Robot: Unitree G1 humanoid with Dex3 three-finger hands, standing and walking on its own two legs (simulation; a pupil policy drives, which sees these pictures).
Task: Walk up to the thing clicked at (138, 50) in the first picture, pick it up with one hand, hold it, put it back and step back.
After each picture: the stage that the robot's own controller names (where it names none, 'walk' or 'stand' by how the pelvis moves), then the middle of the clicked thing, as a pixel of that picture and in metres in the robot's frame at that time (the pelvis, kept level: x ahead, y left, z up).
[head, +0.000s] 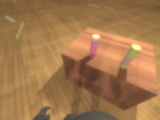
stand; (129, 57) +0.63 -0.32 -0.02
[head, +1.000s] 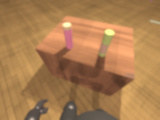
sink last; (105, 44) +0.64 -0.07 +0.01
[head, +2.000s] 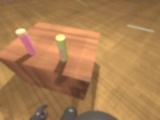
stand; (62, 49) +0.55 +0.29 +0.00
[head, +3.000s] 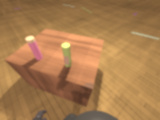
stand; (67, 56) +0.54 +0.26 -0.02
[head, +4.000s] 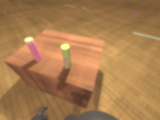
stand; (66, 57) +0.52 +0.25 -0.02
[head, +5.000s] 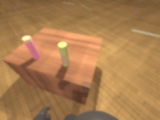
stand; (64, 55) +0.54 +0.27 -0.03
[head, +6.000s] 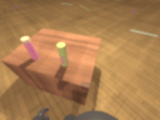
stand; (63, 55) +0.54 +0.29 -0.03
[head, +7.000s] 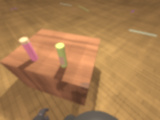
stand; (62, 56) +0.53 +0.29 -0.03
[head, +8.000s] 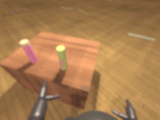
rise first; (62, 58) +0.51 +0.29 -0.02
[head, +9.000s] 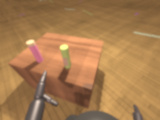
go down; (66, 57) +0.54 +0.28 -0.02
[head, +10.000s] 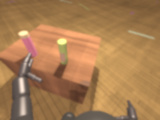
go down; (63, 52) +0.55 +0.27 -0.01
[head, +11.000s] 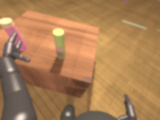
go down; (60, 46) +0.53 +0.25 +0.03
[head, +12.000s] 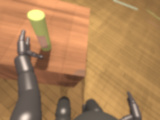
close in; (42, 34) +0.53 +0.28 +0.07
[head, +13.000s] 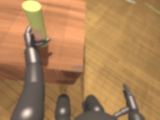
close; (38, 28) +0.55 +0.27 +0.09
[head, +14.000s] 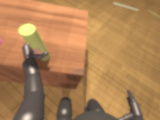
lift; (38, 46) +0.46 +0.29 +0.08
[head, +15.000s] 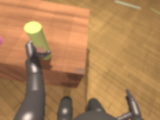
lift; (41, 44) +0.47 +0.27 +0.08
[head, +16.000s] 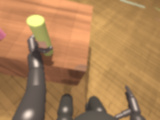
lift; (43, 39) +0.49 +0.27 +0.09
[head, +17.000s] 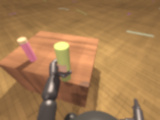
lift; (64, 64) +0.32 +0.18 +0.16
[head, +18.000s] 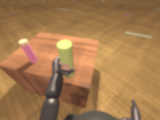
hold; (67, 62) +0.32 +0.16 +0.17
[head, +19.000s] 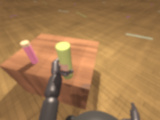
hold; (65, 63) +0.33 +0.17 +0.16
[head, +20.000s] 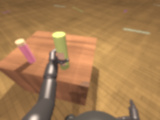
crouch; (62, 53) +0.41 +0.20 +0.16
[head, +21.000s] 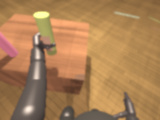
lower; (47, 37) +0.50 +0.25 +0.15
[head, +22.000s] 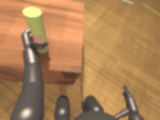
lower; (39, 34) +0.52 +0.26 +0.08
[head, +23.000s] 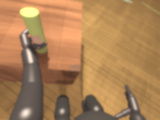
lower; (37, 35) +0.52 +0.26 +0.09
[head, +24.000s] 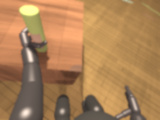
lower; (37, 33) +0.53 +0.27 +0.09
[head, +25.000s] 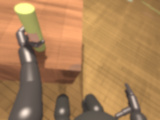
lower; (34, 32) +0.53 +0.27 +0.09
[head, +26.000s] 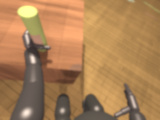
open; (37, 33) +0.52 +0.26 +0.09
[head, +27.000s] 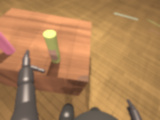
sink last; (53, 49) +0.48 +0.25 +0.05
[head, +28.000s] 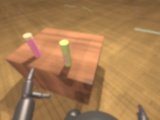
stand; (66, 54) +0.52 +0.27 +0.03
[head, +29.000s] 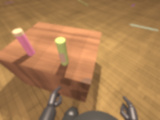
stand; (62, 52) +0.50 +0.26 +0.03
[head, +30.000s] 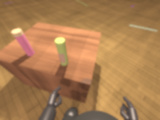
stand; (62, 53) +0.50 +0.26 +0.04
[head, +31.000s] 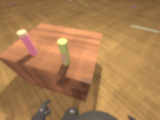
stand; (64, 53) +0.51 +0.25 +0.02
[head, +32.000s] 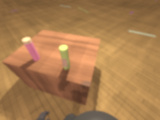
walk; (65, 58) +0.52 +0.26 -0.03
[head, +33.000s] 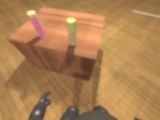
walk; (72, 33) +0.71 +0.22 +0.00
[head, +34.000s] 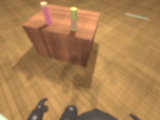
walk; (73, 20) +1.03 +0.30 -0.01
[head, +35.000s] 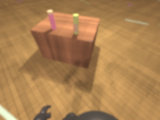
stand; (76, 24) +1.11 +0.29 -0.02
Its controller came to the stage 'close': yes
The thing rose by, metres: 0.21
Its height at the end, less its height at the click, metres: +0.00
